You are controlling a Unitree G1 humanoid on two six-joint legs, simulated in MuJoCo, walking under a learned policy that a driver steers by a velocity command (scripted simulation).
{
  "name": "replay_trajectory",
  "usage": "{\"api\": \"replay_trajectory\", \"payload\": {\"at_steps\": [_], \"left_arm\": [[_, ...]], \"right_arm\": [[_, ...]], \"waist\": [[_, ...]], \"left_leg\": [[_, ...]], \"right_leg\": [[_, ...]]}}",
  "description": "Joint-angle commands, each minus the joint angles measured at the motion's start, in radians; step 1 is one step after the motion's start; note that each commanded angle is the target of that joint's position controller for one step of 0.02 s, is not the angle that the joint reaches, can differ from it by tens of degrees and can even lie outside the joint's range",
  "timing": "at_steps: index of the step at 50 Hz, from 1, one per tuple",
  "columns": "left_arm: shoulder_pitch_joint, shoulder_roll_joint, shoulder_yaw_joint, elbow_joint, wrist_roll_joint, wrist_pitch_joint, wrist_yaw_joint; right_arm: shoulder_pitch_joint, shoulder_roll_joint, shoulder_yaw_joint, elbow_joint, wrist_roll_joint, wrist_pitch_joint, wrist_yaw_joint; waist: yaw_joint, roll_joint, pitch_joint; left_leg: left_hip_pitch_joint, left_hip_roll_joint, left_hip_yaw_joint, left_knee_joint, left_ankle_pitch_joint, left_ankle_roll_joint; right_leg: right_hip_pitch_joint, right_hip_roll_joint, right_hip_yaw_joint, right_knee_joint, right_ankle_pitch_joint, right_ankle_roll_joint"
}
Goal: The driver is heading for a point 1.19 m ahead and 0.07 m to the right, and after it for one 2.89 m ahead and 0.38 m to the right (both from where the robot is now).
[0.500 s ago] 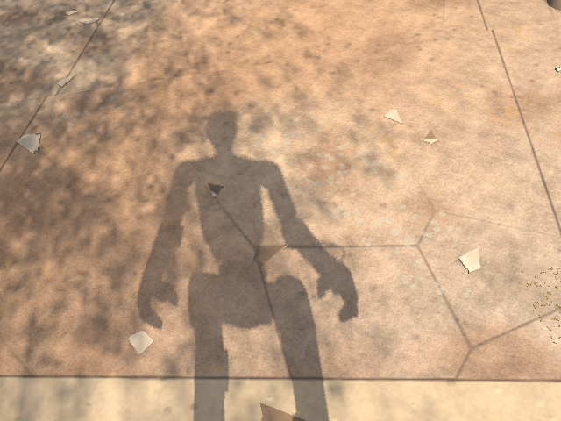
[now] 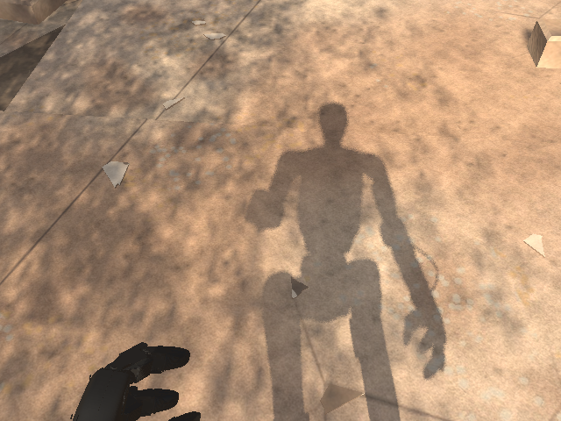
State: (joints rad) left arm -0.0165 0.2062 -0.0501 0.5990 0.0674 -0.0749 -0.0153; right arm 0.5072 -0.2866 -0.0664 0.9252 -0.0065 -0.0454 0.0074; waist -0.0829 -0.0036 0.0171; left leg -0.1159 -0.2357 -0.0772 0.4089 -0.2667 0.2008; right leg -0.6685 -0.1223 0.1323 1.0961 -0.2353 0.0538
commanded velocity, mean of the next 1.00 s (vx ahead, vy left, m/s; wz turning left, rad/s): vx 1.00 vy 0.00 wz -0.26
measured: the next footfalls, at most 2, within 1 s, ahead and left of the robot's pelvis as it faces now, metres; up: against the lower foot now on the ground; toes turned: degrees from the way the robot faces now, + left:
right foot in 0.22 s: +0.42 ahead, -0.16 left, +0.00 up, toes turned +11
left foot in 0.62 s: +0.75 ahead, +0.12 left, +0.00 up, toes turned -1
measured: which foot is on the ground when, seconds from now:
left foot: down 0.00-0.20, up 0.22-0.60, down 0.62-1.00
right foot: up 0.00-0.20, down 0.22-0.60, up 0.62-1.00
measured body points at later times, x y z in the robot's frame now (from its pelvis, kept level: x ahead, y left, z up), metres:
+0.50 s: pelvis +0.47 -0.05 +0.01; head +0.49 -0.04 +0.46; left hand +0.32 +0.21 -0.11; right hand +0.76 -0.22 -0.04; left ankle +0.60 +0.10 -0.69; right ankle +0.39 -0.17 -0.73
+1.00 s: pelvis +0.93 -0.04 -0.03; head +0.96 -0.06 +0.42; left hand +1.26 +0.10 -0.07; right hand +0.78 -0.29 -0.15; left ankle +0.72 +0.12 -0.72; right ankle +1.09 -0.16 -0.71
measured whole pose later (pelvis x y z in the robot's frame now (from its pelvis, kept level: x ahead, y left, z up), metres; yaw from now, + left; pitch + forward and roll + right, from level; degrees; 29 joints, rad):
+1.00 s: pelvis +0.93 -0.04 -0.03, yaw -18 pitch +2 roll +1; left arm -0.05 0.33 0.03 0.62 0.04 -0.02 -0.09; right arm 0.52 -0.30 -0.04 0.93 -0.02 -0.10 -0.02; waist -0.07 -0.02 0.03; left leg 0.27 0.02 0.28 0.27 -0.46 -0.05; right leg -0.70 0.01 -0.13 0.72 -0.05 -0.17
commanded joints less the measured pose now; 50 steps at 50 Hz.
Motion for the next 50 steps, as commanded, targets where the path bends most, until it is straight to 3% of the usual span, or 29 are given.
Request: {"api": "replay_trajectory", "payload": {"at_steps": [1,5,7,9,10,11,12,13,14,15,16,18,20,23,25,27,29,30,31,32,33,34,35,38,40,45,47,49,50], "left_arm": [[-0.082,0.106,0.02,-0.078,-0.021,0.012,-0.007],[-0.147,0.097,0.018,-0.103,-0.034,0.0,-0.007],[-0.112,0.123,0.033,-0.094,-0.027,-0.01,0.0],[0.11,0.215,0.077,-0.032,-0.035,-0.018,0.018],[0.318,0.255,0.1,0.025,-0.042,-0.019,0.034],[0.545,0.313,0.126,0.072,-0.022,-0.018,0.054],[0.503,0.406,0.149,0.097,0.017,-0.018,0.04],[0.437,0.314,0.149,0.089,-0.012,-0.009,0.019],[0.37,0.232,0.135,0.095,-0.025,-0.012,0.01],[0.364,0.195,0.129,0.121,-0.026,-0.013,0.004],[0.397,0.168,0.119,0.155,-0.028,-0.015,0.003],[0.446,0.138,0.108,0.212,-0.044,-0.021,0.005],[0.472,0.163,0.116,0.228,-0.058,-0.028,0.01],[0.411,0.218,0.139,0.203,-0.054,-0.031,0.014],[0.43,0.267,0.156,0.204,-0.07,-0.035,-0.001],[0.471,0.268,0.157,0.217,-0.079,-0.033,-0.008],[0.505,0.29,0.161,0.235,-0.075,-0.026,-0.006],[0.49,0.296,0.164,0.229,-0.077,-0.025,-0.008],[0.465,0.218,0.144,0.198,-0.077,-0.033,-0.006],[0.543,0.092,0.115,0.156,-0.11,-0.024,0.003],[0.492,0.154,0.119,0.148,-0.087,-0.009,0.008],[0.405,0.17,0.124,0.15,-0.068,0.003,0.004],[0.359,0.162,0.123,0.151,-0.059,0.013,-0.007],[0.297,0.103,0.117,0.128,-0.037,0.055,-0.032],[0.22,0.089,0.108,0.074,-0.034,0.073,-0.046],[0.038,0.1,0.082,-0.018,-0.04,0.07,-0.088],[0.029,0.109,0.077,-0.013,-0.034,0.063,-0.089],[0.175,0.16,0.093,0.039,-0.03,0.056,-0.071],[0.351,0.193,0.11,0.096,-0.022,0.053,-0.056]], "right_arm": [[-0.068,-0.151,-0.039,-0.097,0.013,-0.041,0.002],[0.015,-0.153,-0.047,-0.073,0.015,-0.039,0.007],[0.004,-0.159,-0.046,-0.066,0.01,-0.045,-0.003],[-0.039,-0.227,-0.058,-0.07,-0.008,-0.051,-0.009],[-0.113,-0.242,-0.061,-0.084,-0.017,-0.052,-0.007],[-0.152,-0.155,-0.039,-0.111,-0.028,-0.06,-0.01],[0.031,0.011,0.005,-0.151,0.03,-0.06,0.002],[-0.04,-0.072,0.012,-0.131,0.001,-0.057,-0.007],[-0.182,-0.107,0.004,-0.151,-0.012,-0.054,0.0],[-0.261,-0.106,0.01,-0.178,-0.025,-0.056,0.009],[-0.322,-0.092,0.015,-0.207,-0.042,-0.054,0.017],[-0.335,-0.048,0.035,-0.251,-0.064,-0.041,0.029],[-0.391,-0.038,0.052,-0.299,-0.076,-0.036,0.037],[-0.532,-0.032,0.084,-0.368,-0.049,-0.045,0.062],[-0.54,-0.046,0.082,-0.358,-0.031,-0.044,0.065],[-0.539,-0.082,0.068,-0.351,-0.03,-0.043,0.046],[-0.39,-0.127,0.041,-0.302,-0.043,-0.05,0.018],[-0.245,-0.157,0.022,-0.269,-0.051,-0.055,-0.001],[-0.051,-0.24,-0.007,-0.258,-0.072,-0.057,-0.026],[-0.044,-0.298,-0.019,-0.258,-0.093,-0.046,-0.031],[-0.121,-0.241,-0.02,-0.257,-0.061,-0.037,-0.03],[-0.192,-0.144,-0.001,-0.259,-0.048,-0.041,-0.026],[-0.213,-0.1,0.008,-0.244,-0.045,-0.048,-0.019],[-0.168,-0.041,0.021,-0.175,-0.023,-0.071,-0.013],[-0.166,-0.035,0.02,-0.148,-0.008,-0.084,-0.008],[-0.209,-0.083,0.012,-0.123,-0.012,-0.096,-0.016],[-0.133,-0.133,0.007,-0.102,-0.011,-0.096,-0.02],[-0.12,-0.214,-0.009,-0.103,-0.017,-0.071,-0.031],[-0.14,-0.24,-0.011,-0.107,-0.023,-0.055,-0.036]], "waist": [[0.027,-0.026,0.119],[-0.061,0.042,0.047],[-0.04,0.062,0.004],[0.082,0.098,-0.134],[0.215,0.096,-0.218],[0.304,0.021,-0.334],[0.134,-0.372,-0.425],[0.162,-0.236,-0.338],[0.164,-0.092,-0.175],[0.157,0.0,-0.108],[0.143,0.008,-0.062],[0.089,-0.066,-0.02],[0.072,-0.065,0.026],[0.066,-0.065,0.082],[0.078,-0.074,0.058],[0.084,-0.057,0.04],[0.017,-0.02,-0.08],[-0.058,-0.015,-0.166],[-0.136,0.082,-0.301],[-0.055,0.269,-0.395],[-0.025,0.234,-0.299],[-0.013,0.135,-0.147],[0.002,0.076,-0.068],[0.057,0.1,0.033],[0.083,0.11,0.038],[0.114,0.043,0.11],[0.115,0.039,0.091],[0.204,0.093,-0.005],[0.292,0.109,-0.09]], "left_leg": [[-0.278,0.199,-0.289,-0.27,0.223,0.086],[-0.024,0.237,-0.265,-0.208,0.553,0.03],[0.082,0.265,-0.255,-0.13,0.759,-0.001],[0.168,0.296,-0.251,0.122,1.009,-0.036],[0.08,0.272,-0.222,0.348,0.944,-0.05],[-0.101,0.231,-0.167,0.681,0.666,-0.052],[-0.468,0.078,-0.073,1.004,-0.181,-0.109],[-0.608,0.142,-0.076,1.047,-0.131,-0.082],[-0.634,0.192,-0.073,1.0,-0.027,-0.086],[-0.613,0.213,-0.062,0.948,-0.004,-0.092],[-0.599,0.236,-0.051,0.896,-0.016,-0.097],[-0.606,0.273,-0.023,0.816,-0.067,-0.127],[-0.643,0.311,-0.003,0.697,-0.084,-0.164],[-0.398,0.298,0.057,0.329,0.135,-0.205],[-0.176,0.249,0.105,0.26,0.259,-0.207],[-0.142,0.244,0.093,0.189,0.275,-0.196],[0.037,0.194,0.112,0.128,0.155,-0.172],[0.243,0.246,0.08,0.145,0.109,-0.159],[0.442,0.489,-0.171,0.1,-0.234,-0.127],[0.535,0.742,-0.65,-0.092,-0.53,-0.063],[0.432,0.709,-0.74,-0.161,-0.593,-0.028],[0.31,0.653,-0.543,-0.15,-0.458,-0.04],[0.207,0.605,-0.386,-0.155,-0.251,-0.051],[0.072,0.524,-0.095,-0.187,0.128,-0.107],[0.08,0.53,0.001,-0.226,0.242,-0.105],[-0.029,0.426,0.315,-0.318,0.488,-0.157],[0.009,0.441,0.335,-0.261,0.911,-0.155],[0.098,0.48,0.326,-0.043,1.255,-0.145],[0.064,0.501,0.307,0.165,1.302,-0.126]], "right_leg": [[0.138,0.029,-0.13,-0.288,0.219,0.022],[0.167,0.091,-0.176,-0.518,0.384,-0.024],[0.252,0.124,-0.177,-0.602,0.359,-0.057],[0.454,0.168,-0.164,-0.595,0.193,-0.098],[0.66,0.123,-0.148,-0.591,0.144,-0.117],[0.897,-0.028,0.02,-0.53,-0.162,-0.137],[1.121,-0.312,0.652,-0.734,-0.379,-0.283],[1.05,-0.269,0.799,-0.822,-0.516,-0.315],[0.899,-0.207,0.596,-0.83,-0.418,-0.306],[0.78,-0.159,0.469,-0.828,-0.264,-0.299],[0.702,-0.108,0.376,-0.834,-0.149,-0.282],[0.621,-0.058,0.326,-0.864,-0.05,-0.29],[0.552,-0.057,0.309,-0.92,-0.027,-0.313],[0.3,0.018,0.179,-1.017,0.045,-0.283],[0.234,0.004,0.17,-1.061,0.181,-0.268],[0.353,-0.011,0.162,-0.983,0.331,-0.24],[0.448,0.033,0.108,-0.67,0.622,-0.2],[0.339,0.078,0.092,-0.425,0.571,-0.18],[0.191,0.134,0.035,-0.091,0.276,-0.166],[-0.034,0.191,-0.033,0.208,-0.252,-0.156],[-0.139,0.131,-0.044,0.294,-0.154,-0.171],[-0.172,0.082,-0.058,0.271,-0.076,-0.17],[-0.15,0.055,-0.06,0.233,-0.044,-0.161],[-0.123,0.007,-0.069,0.182,-0.042,-0.142],[-0.18,-0.005,-0.087,0.163,0.003,-0.136],[0.022,0.049,-0.236,-0.234,0.27,-0.174],[0.182,0.136,-0.302,-0.329,0.283,-0.209],[0.356,0.213,-0.3,-0.358,0.178,-0.242],[0.557,0.23,-0.253,-0.379,0.124,-0.268]]}}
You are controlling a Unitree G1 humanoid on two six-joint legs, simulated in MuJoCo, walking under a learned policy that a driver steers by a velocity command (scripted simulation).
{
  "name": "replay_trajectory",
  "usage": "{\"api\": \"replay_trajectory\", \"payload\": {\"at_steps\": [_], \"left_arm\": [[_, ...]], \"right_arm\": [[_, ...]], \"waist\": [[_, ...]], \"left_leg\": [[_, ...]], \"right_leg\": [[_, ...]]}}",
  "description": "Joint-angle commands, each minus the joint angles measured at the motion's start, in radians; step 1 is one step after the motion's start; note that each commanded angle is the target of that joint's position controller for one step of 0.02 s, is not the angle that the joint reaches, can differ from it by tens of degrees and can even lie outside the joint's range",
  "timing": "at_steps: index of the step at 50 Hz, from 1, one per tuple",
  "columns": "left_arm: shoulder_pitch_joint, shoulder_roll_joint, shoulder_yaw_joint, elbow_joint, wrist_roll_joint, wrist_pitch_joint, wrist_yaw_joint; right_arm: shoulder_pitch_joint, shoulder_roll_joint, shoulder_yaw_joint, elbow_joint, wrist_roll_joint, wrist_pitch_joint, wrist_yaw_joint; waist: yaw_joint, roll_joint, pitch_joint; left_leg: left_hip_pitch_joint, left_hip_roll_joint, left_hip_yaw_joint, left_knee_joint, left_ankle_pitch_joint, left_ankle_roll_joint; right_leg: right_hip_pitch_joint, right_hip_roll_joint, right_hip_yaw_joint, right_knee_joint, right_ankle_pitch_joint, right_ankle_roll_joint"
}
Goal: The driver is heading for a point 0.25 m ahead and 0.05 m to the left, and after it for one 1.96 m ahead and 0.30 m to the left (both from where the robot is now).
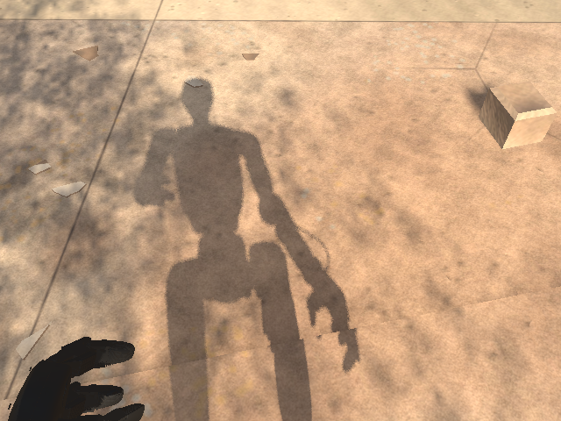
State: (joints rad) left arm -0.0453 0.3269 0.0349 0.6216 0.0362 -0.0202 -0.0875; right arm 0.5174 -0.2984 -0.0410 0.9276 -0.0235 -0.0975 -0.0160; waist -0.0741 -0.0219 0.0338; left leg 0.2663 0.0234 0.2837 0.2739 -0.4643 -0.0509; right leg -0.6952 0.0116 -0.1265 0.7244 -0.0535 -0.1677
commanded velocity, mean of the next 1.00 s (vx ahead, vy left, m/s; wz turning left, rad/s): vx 1.00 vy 0.00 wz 0.19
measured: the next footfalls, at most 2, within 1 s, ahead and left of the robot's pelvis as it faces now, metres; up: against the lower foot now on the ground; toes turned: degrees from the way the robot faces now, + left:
right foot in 0.04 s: +0.23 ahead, -0.05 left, +0.00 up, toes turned -5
left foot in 0.48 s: +0.65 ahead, +0.12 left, +0.00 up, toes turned +16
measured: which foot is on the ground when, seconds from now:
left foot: down 0.00-0.00, up 0.02-0.46, down 0.48-0.96, up 0.98-1.00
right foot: up 0.00-0.02, down 0.04-0.50, up 0.52-0.92, down 0.94-1.00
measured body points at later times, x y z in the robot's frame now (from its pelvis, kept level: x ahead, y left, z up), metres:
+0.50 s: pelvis +0.48 +0.05 -0.01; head +0.50 +0.06 +0.44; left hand +0.43 +0.32 -0.15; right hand +0.67 -0.19 -0.11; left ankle +0.61 +0.10 -0.71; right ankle +0.22 -0.06 -0.65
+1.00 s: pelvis +0.97 +0.15 -0.03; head +0.98 +0.15 +0.42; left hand +1.00 +0.45 -0.14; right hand +1.09 -0.12 -0.15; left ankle +0.69 +0.16 -0.62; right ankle +1.06 +0.12 -0.75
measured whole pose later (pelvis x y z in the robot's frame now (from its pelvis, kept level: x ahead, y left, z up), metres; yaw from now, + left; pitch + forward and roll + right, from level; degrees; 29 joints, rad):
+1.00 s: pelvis +0.97 +0.15 -0.03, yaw +13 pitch +0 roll +0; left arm 0.24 0.31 0.06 0.84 0.04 -0.07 -0.03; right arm 0.30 -0.32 -0.05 0.90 -0.03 -0.10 -0.02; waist 0.02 0.02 0.02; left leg -0.02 -0.03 0.08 1.11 -0.29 0.03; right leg -0.42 0.10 -0.07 0.58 -0.19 -0.14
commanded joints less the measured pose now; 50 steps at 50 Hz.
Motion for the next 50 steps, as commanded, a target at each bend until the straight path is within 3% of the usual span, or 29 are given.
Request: {"api": "replay_trajectory", "payload": {"at_steps": [1,2,3,4,5,6,9,12,15,17,20,23,24,25,26,27,28,29,31,32,33,37,41,44,45,47,48,49,50], "left_arm": [[0.575,0.121,0.052,0.14,0.016,0.0,0.039],[0.559,0.212,0.079,0.153,0.02,0.006,0.064],[0.489,0.297,0.088,0.089,0.026,0.002,0.071],[0.485,0.235,0.09,0.083,0.01,0.002,0.08],[0.444,0.202,0.077,0.118,0.01,-0.011,0.089],[0.397,0.14,0.063,0.131,0.015,-0.028,0.087],[0.35,0.054,0.035,0.153,-0.003,-0.079,0.082],[0.384,0.031,0.031,0.191,-0.016,-0.113,0.069],[0.379,0.016,0.023,0.2,-0.021,-0.125,0.07],[0.405,0.047,0.025,0.207,-0.032,-0.132,0.079],[0.41,0.077,0.026,0.216,-0.037,-0.129,0.112],[0.311,0.174,0.055,0.182,-0.006,-0.067,0.142],[0.237,0.186,0.066,0.166,-0.001,-0.052,0.135],[0.155,0.109,0.057,0.156,-0.003,-0.059,0.111],[0.286,0.022,0.021,0.012,-0.024,-0.086,0.09],[0.263,0.04,0.0,0.02,-0.005,-0.112,0.098],[0.218,0.068,0.003,0.03,-0.005,-0.124,0.095],[0.192,0.056,-0.001,0.041,0.006,-0.115,0.093],[0.217,0.034,-0.015,0.063,0.042,-0.074,0.08],[0.193,0.026,-0.024,0.056,0.041,-0.06,0.067],[0.144,0.021,-0.029,0.039,0.028,-0.055,0.055],[0.039,-0.01,-0.04,0.04,-0.025,-0.065,0.03],[-0.011,0.043,-0.013,0.048,-0.029,-0.064,0.031],[0.153,0.083,0.014,0.115,-0.033,-0.048,0.031],[0.206,0.101,0.02,0.146,-0.012,-0.05,0.034],[0.517,0.104,0.043,0.248,0.006,-0.055,0.048],[0.658,0.154,0.073,0.288,0.006,-0.047,0.065],[0.627,0.223,0.087,0.277,0.015,-0.04,0.063],[0.59,0.244,0.103,0.253,0.002,-0.038,0.071]], "right_arm": [[-0.185,-0.233,-0.036,-0.114,-0.005,0.01,-0.014],[-0.128,-0.124,-0.016,-0.118,-0.018,0.016,-0.001],[0.018,-0.049,0.01,-0.187,0.044,0.007,0.005],[-0.161,-0.143,-0.006,-0.204,0.04,-0.004,-0.003],[-0.188,-0.121,-0.003,-0.208,0.045,-0.006,0.002],[-0.182,-0.102,0.003,-0.184,0.031,0.001,0.008],[-0.1,-0.043,0.007,-0.125,0.007,0.07,0.04],[-0.262,-0.02,0.006,-0.164,0.017,0.087,0.057],[-0.383,-0.001,0.014,-0.199,0.025,0.068,0.074],[-0.438,0.017,0.023,-0.223,0.022,0.058,0.093],[-0.374,-0.039,0.002,-0.184,0.011,0.047,0.102],[0.009,-0.13,-0.039,-0.08,0.011,0.064,0.074],[0.204,-0.188,-0.072,-0.029,0.008,0.073,0.052],[0.171,-0.206,-0.099,-0.025,0.044,0.09,0.034],[0.009,-0.345,-0.121,-0.056,0.014,0.101,0.034],[-0.052,-0.285,-0.117,-0.119,0.008,0.09,0.038],[-0.055,-0.192,-0.094,-0.099,0.007,0.079,0.031],[-0.082,-0.152,-0.083,-0.078,0.0,0.066,0.021],[-0.177,-0.138,-0.063,-0.093,0.002,0.032,-0.003],[-0.189,-0.139,-0.061,-0.09,0.002,0.015,-0.001],[-0.169,-0.148,-0.066,-0.078,-0.004,-0.003,0.005],[-0.123,-0.124,-0.065,-0.039,0.032,-0.041,0.04],[-0.11,-0.134,-0.058,-0.011,0.003,-0.05,0.023],[-0.199,-0.186,-0.059,-0.038,-0.005,-0.048,-0.006],[-0.154,-0.175,-0.053,-0.036,-0.008,-0.038,-0.01],[-0.231,-0.21,-0.058,-0.068,-0.018,-0.004,-0.021],[-0.262,-0.15,-0.042,-0.11,-0.024,-0.007,-0.01],[-0.245,-0.023,-0.003,-0.178,-0.013,-0.026,0.005],[-0.245,-0.063,0.013,-0.212,-0.002,-0.039,0.002]], "waist": [[0.382,0.107,-0.178],[0.291,-0.076,-0.205],[0.174,-0.275,-0.434],[0.254,-0.026,-0.376],[0.189,0.0,-0.167],[0.132,0.09,-0.054],[0.031,0.027,0.01],[0.055,0.01,0.105],[0.069,0.003,0.118],[0.075,-0.001,0.115],[0.029,-0.028,0.028],[-0.182,-0.11,-0.146],[-0.282,-0.076,-0.189],[-0.279,0.149,-0.084],[-0.027,0.453,-0.189],[-0.049,0.163,-0.222],[-0.01,-0.031,-0.072],[0.041,-0.128,0.012],[0.114,-0.117,0.016],[0.111,-0.057,0.026],[0.084,-0.008,0.042],[0.012,0.027,0.06],[0.001,0.043,0.128],[0.096,0.099,-0.006],[0.095,0.055,-0.003],[0.248,0.064,-0.05],[0.273,-0.088,-0.094],[0.162,-0.36,-0.153],[0.19,-0.222,-0.291]], "left_leg": [[-0.427,0.214,-0.052,0.596,1.373,0.136],[-0.67,0.073,-0.084,1.046,0.301,0.127],[-0.97,-0.054,-0.303,1.401,-0.091,0.114],[-1.041,-0.022,-0.396,1.38,0.067,0.131],[-1.058,0.014,-0.368,1.302,0.136,0.126],[-1.009,0.063,-0.366,1.206,0.167,0.125],[-0.847,0.12,-0.387,1.069,0.204,0.106],[-0.955,0.131,-0.349,0.907,0.346,0.109],[-0.938,0.097,-0.249,0.651,0.554,0.138],[-0.878,0.079,-0.183,0.487,0.659,0.163],[-0.731,-0.023,-0.105,0.367,0.827,0.217],[-0.369,-0.121,-0.109,0.428,0.519,0.262],[-0.172,-0.088,-0.2,0.39,0.403,0.322],[-0.119,-0.049,-0.316,0.284,0.374,0.355],[0.124,0.15,-0.899,0.139,0.162,0.57],[0.083,0.217,-1.088,-0.019,0.076,0.556],[-0.131,0.197,-1.051,-0.062,0.125,0.49],[-0.304,0.154,-0.939,-0.045,0.191,0.442],[-0.493,0.064,-0.732,-0.071,0.221,0.371],[-0.573,0.023,-0.651,-0.113,0.243,0.355],[-0.572,0.017,-0.602,-0.142,0.301,0.355],[-0.523,-0.003,-0.397,-0.243,0.355,0.248],[-0.249,0.087,-0.251,-0.291,0.485,0.189],[-0.09,0.121,-0.121,-0.089,1.076,0.127],[-0.064,0.124,-0.098,0.072,1.28,0.12],[-0.213,0.119,-0.092,0.576,1.362,0.119],[-0.532,0.015,-0.104,1.016,0.797,0.099],[-1.028,-0.148,-0.224,1.368,-0.054,0.03],[-1.203,-0.104,-0.408,1.422,-0.021,0.046]], "right_leg": [[0.829,0.086,0.064,-0.107,-0.081,-0.069],[1.005,-0.092,0.277,-0.088,-0.231,-0.072],[1.241,-0.411,0.858,-0.235,-0.278,-0.198],[1.123,-0.365,0.82,-0.379,-0.347,-0.146],[0.926,-0.354,0.69,-0.422,-0.3,-0.124],[0.744,-0.319,0.586,-0.453,-0.235,-0.09],[0.478,-0.25,0.347,-0.557,-0.205,-0.023],[0.478,-0.181,0.128,-0.632,0.016,0.047],[0.511,-0.114,-0.058,-0.652,0.252,0.093],[0.564,-0.142,-0.118,-0.663,0.407,0.116],[0.745,-0.149,-0.167,-0.534,0.781,0.159],[0.751,-0.214,-0.129,-0.009,1.194,0.156],[0.608,-0.197,-0.106,0.366,1.016,0.141],[0.374,0.021,-0.078,0.827,0.063,0.139],[-0.135,0.114,0.078,1.024,-0.441,0.202],[-0.14,0.036,0.208,0.936,-0.402,0.16],[-0.081,-0.015,0.222,0.76,-0.326,0.157],[0.001,-0.072,0.217,0.624,-0.306,0.169],[0.167,-0.125,0.198,0.395,-0.31,0.19],[0.238,-0.128,0.155,0.292,-0.278,0.198],[0.227,-0.136,0.123,0.239,-0.169,0.194],[0.326,-0.104,0.06,-0.16,0.362,0.114],[0.183,-0.084,0.084,-0.248,0.405,0.047],[0.279,0.0,0.053,-0.216,0.291,0.025],[0.299,0.053,0.001,-0.21,0.185,0.008],[0.561,0.093,0.009,-0.25,0.066,-0.046],[0.826,-0.01,0.172,-0.158,0.127,-0.123],[1.134,-0.203,0.639,-0.182,0.228,-0.264],[1.238,-0.301,0.927,-0.373,-0.08,-0.352]]}}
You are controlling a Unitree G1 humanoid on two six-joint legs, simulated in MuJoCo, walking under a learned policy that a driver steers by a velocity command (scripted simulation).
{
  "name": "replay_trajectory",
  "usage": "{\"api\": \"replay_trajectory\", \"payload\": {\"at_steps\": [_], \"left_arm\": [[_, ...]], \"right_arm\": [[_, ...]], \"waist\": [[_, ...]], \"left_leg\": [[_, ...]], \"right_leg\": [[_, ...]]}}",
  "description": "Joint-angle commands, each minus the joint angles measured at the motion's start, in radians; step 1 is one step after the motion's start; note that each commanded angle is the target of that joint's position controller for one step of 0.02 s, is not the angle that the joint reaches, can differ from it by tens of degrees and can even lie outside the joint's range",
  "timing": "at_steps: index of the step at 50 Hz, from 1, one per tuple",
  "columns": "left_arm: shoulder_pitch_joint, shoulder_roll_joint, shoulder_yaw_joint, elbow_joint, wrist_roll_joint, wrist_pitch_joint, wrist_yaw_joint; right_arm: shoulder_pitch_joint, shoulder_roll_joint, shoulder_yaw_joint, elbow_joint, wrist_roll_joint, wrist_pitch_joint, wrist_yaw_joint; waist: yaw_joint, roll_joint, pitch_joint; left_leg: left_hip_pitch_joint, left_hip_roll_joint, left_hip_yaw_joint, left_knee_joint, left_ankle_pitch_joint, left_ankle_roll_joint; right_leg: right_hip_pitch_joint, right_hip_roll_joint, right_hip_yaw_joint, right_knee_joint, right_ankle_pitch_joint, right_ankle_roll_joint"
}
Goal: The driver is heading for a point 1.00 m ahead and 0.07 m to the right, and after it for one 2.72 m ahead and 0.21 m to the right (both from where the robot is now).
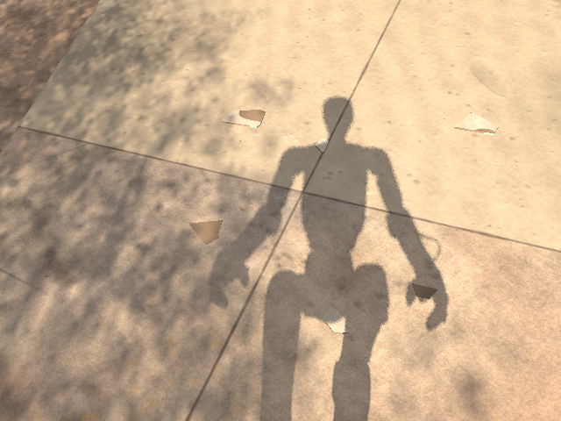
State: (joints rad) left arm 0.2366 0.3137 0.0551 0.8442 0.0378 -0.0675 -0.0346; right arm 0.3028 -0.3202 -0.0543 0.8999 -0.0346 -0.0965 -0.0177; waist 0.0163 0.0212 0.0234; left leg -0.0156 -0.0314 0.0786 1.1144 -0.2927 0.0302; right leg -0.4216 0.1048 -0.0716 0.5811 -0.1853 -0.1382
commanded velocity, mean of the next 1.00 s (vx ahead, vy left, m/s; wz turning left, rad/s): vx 0.92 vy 0.00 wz -0.04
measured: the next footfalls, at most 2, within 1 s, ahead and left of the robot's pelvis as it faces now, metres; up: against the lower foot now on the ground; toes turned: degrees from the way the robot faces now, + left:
left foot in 0.34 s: +0.57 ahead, +0.09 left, +0.00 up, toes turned -18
right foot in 0.74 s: +0.88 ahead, -0.24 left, +0.00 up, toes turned -12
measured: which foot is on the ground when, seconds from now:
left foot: up 0.00-0.32, down 0.34-0.76, up 0.78-1.00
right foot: down 0.00-0.32, up 0.34-0.72, down 0.74-1.00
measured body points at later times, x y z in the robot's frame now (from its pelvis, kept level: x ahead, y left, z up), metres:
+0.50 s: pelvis +0.50 +0.00 +0.02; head +0.51 +0.00 +0.47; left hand +0.69 +0.24 -0.09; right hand +0.46 -0.30 -0.10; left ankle +0.54 +0.10 -0.72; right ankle +0.37 -0.08 -0.61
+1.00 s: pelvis +0.92 -0.13 +0.02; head +0.96 -0.12 +0.47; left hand +0.98 +0.17 -0.10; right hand +1.07 -0.42 -0.08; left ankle +1.04 -0.03 -0.66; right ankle +0.84 -0.23 -0.72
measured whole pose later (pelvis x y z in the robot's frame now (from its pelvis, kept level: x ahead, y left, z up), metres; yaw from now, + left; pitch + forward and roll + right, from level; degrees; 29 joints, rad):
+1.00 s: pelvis +0.92 -0.13 +0.02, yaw +0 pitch +2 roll -2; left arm 0.28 0.30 0.06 0.84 -0.01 -0.08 0.03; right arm 0.15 -0.34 -0.09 0.74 0.03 -0.03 0.02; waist 0.05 0.03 0.07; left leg -0.69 0.06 0.06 0.93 -0.16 0.02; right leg -0.08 -0.02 -0.21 0.38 -0.32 0.01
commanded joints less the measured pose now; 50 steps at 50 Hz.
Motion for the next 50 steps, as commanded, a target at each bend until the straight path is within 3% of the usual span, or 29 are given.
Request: {"api": "replay_trajectory", "payload": {"at_steps": [1,2,5,8,10,13,15,16,17,18,19,20,22,24,27,30,34,36,37,38,39,40,41,43,44,45,46,47,50], "left_arm": [[0.268,0.159,0.064,0.028,-0.017,0.015,0.022],[0.246,0.167,0.063,0.04,-0.023,0.017,0.03],[0.206,0.109,0.035,0.031,-0.029,-0.004,0.04],[0.177,0.151,0.055,0.014,-0.035,-0.024,0.036],[0.182,0.165,0.069,0.013,-0.047,-0.028,0.019],[0.244,0.162,0.073,0.04,-0.061,-0.034,0.017],[0.25,0.198,0.078,0.052,-0.041,-0.034,0.023],[0.204,0.211,0.079,0.047,-0.027,-0.033,0.025],[0.163,0.143,0.061,0.026,-0.013,-0.038,0.028],[0.312,-0.04,0.019,-0.009,-0.05,-0.037,0.028],[0.316,0.017,0.008,-0.011,-0.04,-0.033,0.034],[0.182,0.058,0.013,-0.016,-0.023,-0.024,0.034],[0.016,0.06,0.009,-0.06,-0.001,-0.017,0.013],[0.004,0.016,-0.007,-0.095,0.009,0.002,-0.006],[-0.137,0.014,-0.028,-0.185,0.034,0.006,-0.018],[-0.288,0.003,-0.06,-0.251,0.014,-0.01,-0.041],[-0.289,0.061,-0.047,-0.242,-0.002,-0.01,-0.02],[-0.068,0.109,-0.019,-0.176,0.011,-0.018,0.012],[0.096,0.147,0.0,-0.135,0.022,-0.021,0.031],[0.268,0.232,0.026,-0.12,0.047,-0.025,0.052],[0.222,0.273,0.035,-0.134,0.049,-0.014,0.05],[0.121,0.189,0.028,-0.147,0.03,-0.008,0.048],[0.059,0.094,0.005,-0.149,0.021,-0.017,0.045],[0.035,0.028,-0.011,-0.115,0.01,-0.03,0.042],[0.038,0.034,-0.011,-0.102,0.0,-0.039,0.041],[0.039,0.019,-0.012,-0.09,-0.015,-0.045,0.037],[-0.117,0.007,0.0,-0.121,-0.059,-0.051,0.043],[-0.177,0.012,0.001,-0.137,-0.062,-0.049,0.053],[-0.204,0.096,0.03,-0.14,-0.058,-0.035,0.089]], "right_arm": [[-0.143,-0.091,0.023,-0.179,-0.012,-0.05,0.01],[-0.127,-0.08,0.03,-0.203,-0.007,-0.055,0.022],[-0.203,-0.066,0.048,-0.223,-0.047,0.001,0.033],[-0.38,-0.024,0.081,-0.317,-0.028,0.006,0.053],[-0.397,0.0,0.088,-0.333,0.0,0.004,0.055],[-0.362,-0.034,0.072,-0.319,-0.002,0.001,0.042],[-0.187,-0.098,0.036,-0.267,-0.001,-0.007,0.021],[-0.004,-0.13,0.014,-0.216,0.002,-0.007,0.006],[0.197,-0.189,-0.012,-0.173,-0.011,-0.006,-0.013],[0.21,-0.279,-0.034,-0.156,-0.051,-0.006,-0.009],[0.148,-0.236,-0.041,-0.156,-0.019,0.003,0.009],[0.032,-0.125,-0.025,-0.173,-0.01,0.002,0.016],[0.02,-0.053,-0.009,-0.132,-0.017,-0.003,0.022],[0.078,-0.011,0.007,-0.069,-0.006,-0.017,0.02],[0.125,-0.038,0.003,-0.03,0.027,-0.031,0.021],[0.104,-0.079,-0.014,-0.041,0.029,-0.029,0.02],[0.163,-0.153,-0.032,-0.023,0.046,-0.029,0.034],[0.182,-0.185,-0.039,-0.007,0.039,-0.019,0.031],[0.164,-0.176,-0.037,-0.016,0.039,-0.016,0.03],[0.165,-0.065,-0.015,-0.051,0.03,-0.017,0.028],[0.252,0.011,0.001,-0.1,0.08,-0.009,0.025],[0.175,-0.062,-0.012,-0.095,0.058,0.007,0.012],[0.096,-0.06,-0.014,-0.094,0.043,0.02,0.012],[0.074,-0.024,-0.019,-0.084,0.025,0.051,0.021],[0.11,0.002,-0.019,-0.095,0.018,0.071,0.026],[0.081,0.011,-0.019,-0.111,0.014,0.086,0.029],[0.048,0.012,-0.029,-0.15,0.106,0.082,0.02],[-0.013,0.009,-0.023,-0.176,0.111,0.08,0.021],[-0.041,0.012,-0.019,-0.201,0.054,0.059,0.059]], "waist": [[0.091,0.023,-0.168],[0.025,-0.027,-0.1],[-0.039,0.064,0.028],[-0.011,-0.003,0.108],[0.025,-0.038,0.064],[0.05,-0.052,0.003],[-0.034,-0.063,-0.119],[-0.146,-0.065,-0.189],[-0.235,-0.027,-0.275],[-0.1,0.301,-0.368],[-0.081,0.3,-0.354],[-0.078,0.13,-0.169],[-0.075,-0.018,-0.04],[-0.026,0.059,-0.02],[-0.003,0.055,0.047],[-0.013,0.024,0.095],[-0.01,0.02,0.04],[0.095,0.026,-0.115],[0.177,0.026,-0.199],[0.21,-0.123,-0.343],[0.111,-0.335,-0.459],[0.086,-0.206,-0.288],[0.073,-0.1,-0.141],[0.008,-0.035,-0.025],[-0.028,-0.129,-0.032],[-0.041,-0.137,-0.018],[-0.066,-0.228,0.01],[-0.073,-0.194,0.026],[-0.076,-0.112,-0.014]], "left_leg": [[-0.863,0.031,-0.213,0.402,-0.062,-0.005],[-0.816,0.054,-0.205,0.303,-0.048,-0.012],[-0.666,0.115,-0.17,0.093,-0.088,-0.069],[-0.505,0.113,-0.091,-0.277,0.106,-0.089],[-0.329,0.071,-0.06,-0.455,0.352,-0.072],[-0.267,0.042,-0.055,-0.588,0.444,-0.027],[-0.118,-0.009,-0.043,-0.599,0.313,0.006],[0.043,0.015,-0.041,-0.587,0.247,0.017],[0.233,0.144,-0.175,-0.54,0.006,0.038],[0.416,0.446,-0.739,-0.692,-0.239,0.158],[0.386,0.457,-1.041,-0.845,-0.429,0.213],[0.228,0.398,-0.847,-0.861,-0.425,0.199],[0.017,0.289,-0.558,-0.862,-0.134,0.157],[-0.054,0.253,-0.452,-0.889,-0.009,0.148],[-0.1,0.229,-0.4,-0.972,0.095,0.183],[-0.271,0.156,-0.283,-1.059,0.228,0.17],[-0.176,0.186,-0.26,-1.012,0.647,0.148],[-0.118,0.157,-0.224,-0.654,0.89,0.114],[-0.265,0.115,-0.221,-0.392,0.744,0.098],[-0.425,0.046,-0.183,-0.029,0.246,0.096],[-0.646,-0.028,-0.166,0.256,-0.159,0.087],[-0.749,0.04,-0.156,0.311,-0.081,0.084],[-0.764,0.078,-0.145,0.266,-0.025,0.07],[-0.68,0.11,-0.133,0.184,-0.055,0.041],[-0.654,0.111,-0.124,0.162,-0.077,0.023],[-0.663,0.119,-0.118,0.13,-0.082,0.018],[-0.709,0.164,-0.151,0.081,-0.058,-0.002],[-0.697,0.164,-0.123,-0.012,-0.011,-0.01],[-0.433,0.081,-0.005,-0.406,0.35,-0.019]], "right_leg": [[0.782,-0.328,0.766,-0.301,-0.048,-0.274],[0.623,-0.334,0.753,-0.317,-0.041,-0.278],[0.264,-0.227,0.602,-0.384,0.027,-0.218],[0.039,-0.129,0.466,-0.449,0.206,-0.172],[0.013,-0.1,0.424,-0.458,0.316,-0.11],[0.237,-0.132,0.411,-0.383,0.539,-0.057],[0.37,-0.144,0.387,-0.124,0.807,-0.016],[0.32,-0.124,0.36,0.104,0.79,0.002],[0.171,-0.087,0.313,0.416,0.603,0.013],[-0.121,0.048,0.226,0.789,-0.257,0.049],[-0.279,0.001,0.219,0.873,-0.249,0.026],[-0.325,-0.075,0.206,0.835,-0.131,0.023],[-0.28,-0.113,0.198,0.739,-0.08,0.028],[-0.263,-0.132,0.213,0.675,-0.109,0.041],[-0.348,-0.18,0.137,0.503,-0.093,0.08],[-0.137,-0.171,0.068,0.134,0.135,0.116],[0.12,-0.101,0.024,0.0,0.217,0.099],[0.367,-0.053,0.021,-0.034,0.092,0.074],[0.593,-0.132,0.081,-0.02,0.041,0.065],[0.78,-0.398,0.363,-0.05,-0.318,0.051],[0.854,-0.608,0.868,-0.27,-0.55,-0.022],[0.725,-0.57,0.807,-0.3,-0.412,-0.039],[0.597,-0.525,0.586,-0.259,-0.09,-0.039],[0.406,-0.42,0.277,-0.255,0.492,0.003],[0.37,-0.447,0.212,-0.237,0.633,-0.005],[0.351,-0.442,0.166,-0.247,0.703,0.004],[0.336,-0.403,0.1,-0.279,0.627,0.013],[0.28,-0.393,0.059,-0.32,0.576,0.018],[0.174,-0.298,-0.125,-0.299,0.572,0.053]]}}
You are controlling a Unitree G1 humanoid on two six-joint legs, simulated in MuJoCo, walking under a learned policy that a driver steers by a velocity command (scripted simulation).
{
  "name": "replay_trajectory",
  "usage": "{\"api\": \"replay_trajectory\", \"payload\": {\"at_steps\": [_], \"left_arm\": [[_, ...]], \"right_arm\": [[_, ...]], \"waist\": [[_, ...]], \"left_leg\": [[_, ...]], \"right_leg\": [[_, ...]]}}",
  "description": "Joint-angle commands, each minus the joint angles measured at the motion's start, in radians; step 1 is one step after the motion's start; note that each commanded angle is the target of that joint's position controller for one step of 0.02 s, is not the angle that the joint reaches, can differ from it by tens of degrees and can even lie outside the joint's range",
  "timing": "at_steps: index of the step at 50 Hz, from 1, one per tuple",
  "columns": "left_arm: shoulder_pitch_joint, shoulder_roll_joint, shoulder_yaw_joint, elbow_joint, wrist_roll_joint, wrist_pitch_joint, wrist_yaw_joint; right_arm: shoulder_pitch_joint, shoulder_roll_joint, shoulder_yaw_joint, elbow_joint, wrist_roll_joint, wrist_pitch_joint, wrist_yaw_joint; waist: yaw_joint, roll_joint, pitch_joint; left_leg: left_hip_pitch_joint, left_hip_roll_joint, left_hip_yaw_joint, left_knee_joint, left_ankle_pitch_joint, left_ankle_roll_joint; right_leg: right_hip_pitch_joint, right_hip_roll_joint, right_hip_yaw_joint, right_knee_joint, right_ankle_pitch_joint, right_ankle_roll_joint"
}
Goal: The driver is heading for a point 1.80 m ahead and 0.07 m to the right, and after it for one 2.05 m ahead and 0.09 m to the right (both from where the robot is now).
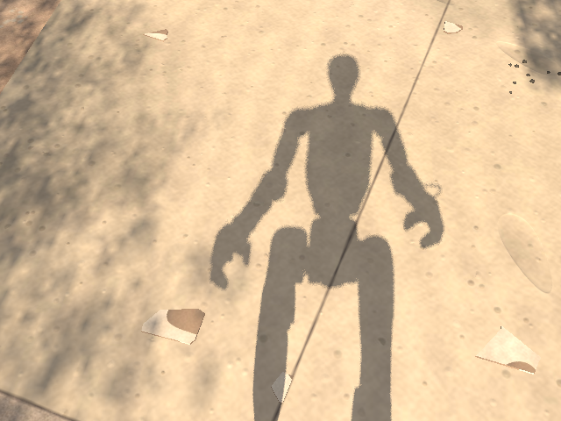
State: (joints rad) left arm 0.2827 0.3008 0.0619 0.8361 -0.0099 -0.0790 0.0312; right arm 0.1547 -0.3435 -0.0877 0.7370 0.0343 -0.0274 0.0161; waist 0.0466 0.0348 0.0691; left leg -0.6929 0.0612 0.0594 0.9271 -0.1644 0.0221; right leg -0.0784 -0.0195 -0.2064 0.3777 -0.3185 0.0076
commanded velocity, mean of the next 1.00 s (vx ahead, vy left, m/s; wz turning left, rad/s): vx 0.14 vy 0.00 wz -0.12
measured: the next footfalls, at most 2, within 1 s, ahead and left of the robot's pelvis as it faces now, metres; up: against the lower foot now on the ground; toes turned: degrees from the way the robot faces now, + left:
left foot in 0.12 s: +0.30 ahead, +0.07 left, +0.00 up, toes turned +8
right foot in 0.68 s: +0.27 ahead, -0.17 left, +0.00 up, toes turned -13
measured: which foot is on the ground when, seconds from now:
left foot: up 0.00-0.10, down 0.12-0.70, up 0.72-1.00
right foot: down 0.00-0.12, up 0.14-0.66, down 0.68-1.00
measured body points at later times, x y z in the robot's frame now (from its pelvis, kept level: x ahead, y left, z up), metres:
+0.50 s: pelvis +0.21 -0.01 +0.00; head +0.25 +0.00 +0.45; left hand +0.32 +0.28 -0.12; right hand +0.40 -0.25 -0.10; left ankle +0.26 +0.07 -0.74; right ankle +0.26 -0.17 -0.67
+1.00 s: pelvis +0.29 -0.09 +0.01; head +0.29 -0.12 +0.46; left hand +0.47 +0.14 -0.08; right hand +0.35 -0.39 -0.11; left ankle +0.35 +0.07 -0.66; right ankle +0.23 -0.17 -0.74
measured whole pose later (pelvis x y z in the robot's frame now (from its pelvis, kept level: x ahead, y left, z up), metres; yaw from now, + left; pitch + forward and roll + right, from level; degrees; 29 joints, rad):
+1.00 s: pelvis +0.29 -0.09 +0.01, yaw -9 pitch +3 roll +1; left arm 0.21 0.23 0.05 0.73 0.01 -0.05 0.03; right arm 0.21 -0.31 -0.10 0.82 0.04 0.01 0.00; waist -0.01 0.03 -0.04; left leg -0.59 0.02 -0.06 0.99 -0.19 -0.02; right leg -0.15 0.01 -0.06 0.34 -0.24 -0.06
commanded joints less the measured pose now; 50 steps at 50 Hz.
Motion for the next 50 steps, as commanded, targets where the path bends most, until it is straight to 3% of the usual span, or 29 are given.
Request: {"api": "replay_trajectory", "payload": {"at_steps": [1,4,5,6,7,8,9,10,11,14,16,18,23,29,31,33,34,35,36,37,38,39,40,42,43,45,46,48,50], "left_arm": [[-0.225,0.136,0.032,-0.125,-0.015,-0.022,0.031],[-0.24,0.185,0.049,-0.14,-0.054,-0.008,0.022],[-0.244,0.168,0.043,-0.142,-0.053,-0.006,0.01],[-0.198,0.086,0.021,-0.123,-0.03,-0.005,-0.006],[-0.045,0.004,-0.005,-0.131,0.029,-0.004,-0.023],[0.08,0.107,-0.003,-0.141,-0.002,-0.008,-0.033],[-0.001,0.196,0.014,-0.132,-0.027,0.002,-0.032],[-0.062,0.193,0.018,-0.138,-0.025,0.02,-0.02],[-0.074,0.166,0.013,-0.116,-0.013,0.043,-0.003],[-0.027,0.11,0.008,-0.081,-0.014,0.076,0.006],[-0.038,0.082,0.003,-0.077,-0.012,0.073,0.009],[-0.074,0.095,0.01,-0.09,-0.016,0.078,0.009],[-0.141,0.094,0.026,-0.131,-0.019,0.118,0.009],[-0.141,0.068,0.031,-0.16,-0.014,0.114,-0.024],[-0.124,0.071,0.036,-0.168,-0.016,0.115,-0.04],[-0.066,0.071,0.045,-0.159,-0.017,0.117,-0.054],[-0.024,0.092,0.057,-0.147,-0.012,0.117,-0.049],[0.036,0.193,0.09,-0.142,-0.006,0.115,-0.032],[0.043,0.328,0.116,-0.164,0.015,0.108,-0.02],[0.058,0.275,0.103,-0.185,0.042,0.084,-0.032],[0.02,0.249,0.094,-0.189,0.04,0.067,-0.034],[-0.051,0.199,0.082,-0.198,0.017,0.063,-0.024],[-0.101,0.13,0.058,-0.207,-0.004,0.068,-0.013],[-0.133,0.062,0.024,-0.203,0.008,0.071,-0.001],[-0.086,0.034,0.015,-0.173,0.012,0.065,-0.003],[-0.01,0.118,0.042,-0.145,0.01,0.053,-0.006],[-0.005,0.135,0.045,-0.142,0.021,0.042,-0.003],[0.008,0.136,0.049,-0.129,0.03,0.019,0.002],[0.017,0.121,0.049,-0.114,0.023,0.0,0.005]], "right_arm": [[0.136,0.025,0.008,-0.034,-0.02,-0.008,0.039],[0.278,-0.088,-0.041,-0.027,-0.018,0.02,0.047],[0.384,-0.138,-0.067,-0.004,-0.024,0.028,0.037],[0.36,-0.154,-0.068,0.003,-0.02,0.029,0.018],[0.209,-0.231,-0.058,-0.074,-0.048,0.018,0.002],[0.154,-0.227,-0.045,-0.161,-0.086,-0.006,0.018],[0.076,-0.178,-0.037,-0.198,-0.063,-0.008,0.027],[0.028,-0.127,-0.019,-0.188,-0.035,-0.011,0.025],[0.012,-0.079,0.004,-0.17,-0.027,-0.013,0.019],[0.008,-0.029,0.032,-0.112,-0.072,-0.027,0.003],[0.005,-0.048,0.023,-0.09,-0.083,-0.031,-0.014],[-0.01,-0.088,0.004,-0.089,-0.074,-0.011,-0.035],[-0.053,-0.042,0.006,-0.09,-0.064,0.027,-0.066],[-0.057,-0.058,-0.014,-0.073,-0.058,0.044,-0.067],[-0.062,-0.074,-0.024,-0.068,-0.043,0.046,-0.062],[-0.089,-0.077,-0.029,-0.064,-0.017,0.046,-0.058],[-0.057,-0.054,-0.028,-0.044,-0.008,0.045,-0.053],[-0.032,-0.026,-0.025,-0.045,-0.028,0.042,-0.046],[-0.094,0.017,-0.01,-0.116,-0.07,0.036,-0.04],[-0.179,-0.019,-0.014,-0.129,-0.069,0.027,-0.039],[-0.191,-0.036,-0.02,-0.122,-0.038,0.026,-0.04],[-0.148,-0.038,-0.023,-0.087,-0.028,0.029,-0.048],[-0.122,-0.047,-0.024,-0.06,-0.032,0.036,-0.055],[-0.071,-0.026,-0.019,-0.027,-0.031,0.047,-0.05],[-0.025,-0.007,-0.012,-0.001,-0.025,0.045,-0.036],[-0.094,-0.028,-0.012,-0.015,0.0,0.037,-0.013],[-0.133,-0.048,-0.017,-0.03,0.008,0.032,-0.011],[-0.135,-0.063,-0.027,-0.031,0.011,0.015,-0.012],[-0.094,-0.057,-0.035,-0.015,0.005,-0.002,-0.014]], "waist": [[-0.113,-0.125,-0.105],[-0.207,-0.129,-0.198],[-0.267,-0.081,-0.239],[-0.241,0.092,-0.163],[-0.077,0.369,-0.174],[-0.068,0.265,-0.51],[-0.092,0.051,-0.475],[-0.072,-0.042,-0.337],[-0.054,-0.094,-0.272],[-0.016,-0.014,-0.211],[-0.025,0.006,-0.229],[-0.039,0.012,-0.242],[-0.065,0.048,-0.153],[-0.07,0.074,-0.154],[-0.06,0.093,-0.164],[-0.016,0.09,-0.174],[0.0,0.049,-0.165],[0.001,-0.135,-0.157],[-0.035,-0.406,-0.155],[0.043,-0.257,-0.281],[0.021,-0.181,-0.261],[-0.016,-0.129,-0.237],[-0.03,-0.12,-0.228],[-0.062,-0.148,-0.241],[-0.059,-0.141,-0.27],[0.011,-0.185,-0.181],[0.027,-0.192,-0.123],[0.034,-0.176,-0.063],[0.023,-0.157,-0.045]], "left_leg": [[0.323,-0.054,0.047,-0.248,0.274,-0.004],[0.549,-0.125,0.062,-0.268,0.223,0.073],[0.719,-0.135,0.03,-0.313,0.28,0.111],[0.794,-0.087,-0.065,-0.403,0.412,0.145],[0.852,0.116,-0.388,-0.321,1.11,0.283],[0.991,0.324,-0.77,-0.467,0.873,0.466],[0.891,0.307,-0.723,-0.532,0.574,0.423],[0.735,0.264,-0.616,-0.543,0.423,0.357],[0.607,0.237,-0.54,-0.539,0.389,0.31],[0.36,0.159,-0.311,-0.567,0.549,0.263],[0.4,0.153,-0.207,-0.566,0.666,0.262],[0.477,0.174,-0.178,-0.575,0.618,0.265],[0.507,0.212,-0.145,-0.671,0.14,0.254],[0.602,0.256,-0.04,-0.62,0.253,0.221],[0.627,0.273,-0.011,-0.573,0.322,0.195],[0.616,0.264,0.038,-0.484,0.32,0.135],[0.563,0.222,0.078,-0.389,0.247,0.072],[0.379,0.127,0.145,-0.157,0.01,-0.017],[0.012,-0.042,0.115,0.13,-0.5,-0.11],[-0.059,-0.072,-0.077,0.288,-0.525,-0.1],[-0.083,-0.057,-0.112,0.323,-0.437,-0.075],[-0.095,-0.03,-0.111,0.302,-0.346,-0.067],[-0.069,-0.007,-0.112,0.271,-0.297,-0.071],[0.066,-0.007,-0.094,0.255,-0.203,-0.082],[0.102,0.003,-0.08,0.186,-0.145,-0.082],[0.001,0.01,-0.073,0.105,-0.073,-0.066],[-0.061,0.007,-0.107,0.072,-0.046,-0.055],[-0.176,-0.006,-0.182,0.04,-0.01,-0.039],[-0.27,-0.005,-0.221,0.062,0.019,-0.033]], "right_leg": [[-0.137,-0.169,-0.007,-0.047,0.787,-0.087],[-0.094,-0.188,-0.002,0.225,0.957,-0.056],[-0.16,-0.168,0.011,0.427,0.834,-0.03],[-0.305,-0.065,0.033,0.701,0.097,0.019],[-0.507,0.074,0.084,1.111,-0.469,0.067],[-0.574,0.096,0.317,1.243,-0.394,0.063],[-0.56,0.039,0.333,1.194,-0.287,0.045],[-0.584,-0.008,0.306,1.098,-0.202,0.04],[-0.544,-0.056,0.3,1.04,-0.172,0.04],[-0.342,-0.086,0.297,0.861,-0.135,0.041],[-0.346,-0.073,0.294,0.752,-0.096,0.058],[-0.411,-0.07,0.276,0.715,-0.05,0.079],[-0.514,-0.107,0.249,0.661,0.004,0.104],[-0.453,-0.088,0.167,0.474,-0.025,0.07],[-0.399,-0.068,0.134,0.382,-0.029,0.041],[-0.286,-0.036,0.099,0.199,0.08,-0.004],[-0.198,-0.013,0.123,0.086,0.208,-0.043],[-0.047,-0.123,0.338,0.003,0.54,-0.117],[0.123,-0.34,0.711,0.044,0.932,-0.305],[0.154,-0.368,0.725,0.024,0.877,-0.386],[0.147,-0.321,0.632,0.019,0.803,-0.339],[0.124,-0.278,0.534,0.035,0.747,-0.278],[0.089,-0.259,0.478,0.038,0.722,-0.242],[0.009,-0.215,0.38,0.025,0.744,-0.221],[0.023,-0.191,0.338,-0.018,0.532,-0.209],[0.049,-0.229,0.414,-0.158,-0.038,-0.216],[0.056,-0.26,0.465,-0.209,-0.175,-0.213],[0.129,-0.304,0.488,-0.255,-0.229,-0.198],[0.204,-0.324,0.449,-0.273,-0.197,-0.176]]}}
